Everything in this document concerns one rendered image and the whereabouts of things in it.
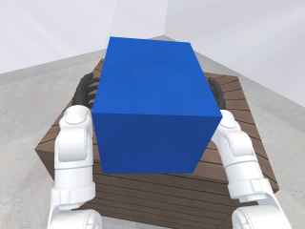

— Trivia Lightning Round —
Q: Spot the right robot upper arm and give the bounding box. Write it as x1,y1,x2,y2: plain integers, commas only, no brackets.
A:
232,203,291,229

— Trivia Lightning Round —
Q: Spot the left robot hand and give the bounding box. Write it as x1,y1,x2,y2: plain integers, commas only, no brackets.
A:
71,73,100,109

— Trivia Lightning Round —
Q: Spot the robot left forearm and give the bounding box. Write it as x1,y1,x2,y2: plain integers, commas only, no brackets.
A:
47,105,95,229

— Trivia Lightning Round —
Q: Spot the left robot upper arm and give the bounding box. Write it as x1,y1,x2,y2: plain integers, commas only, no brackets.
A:
49,209,102,229

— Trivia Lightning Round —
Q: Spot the right robot hand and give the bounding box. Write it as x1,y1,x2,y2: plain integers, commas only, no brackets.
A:
208,77,226,110

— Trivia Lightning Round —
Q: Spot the pedestal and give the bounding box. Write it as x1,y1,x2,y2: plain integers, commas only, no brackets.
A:
34,58,280,229

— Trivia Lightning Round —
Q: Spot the carton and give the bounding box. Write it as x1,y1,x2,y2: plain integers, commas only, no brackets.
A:
91,36,223,175

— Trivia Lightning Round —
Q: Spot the robot right forearm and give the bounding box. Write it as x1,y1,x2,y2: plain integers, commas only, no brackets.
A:
211,110,292,229

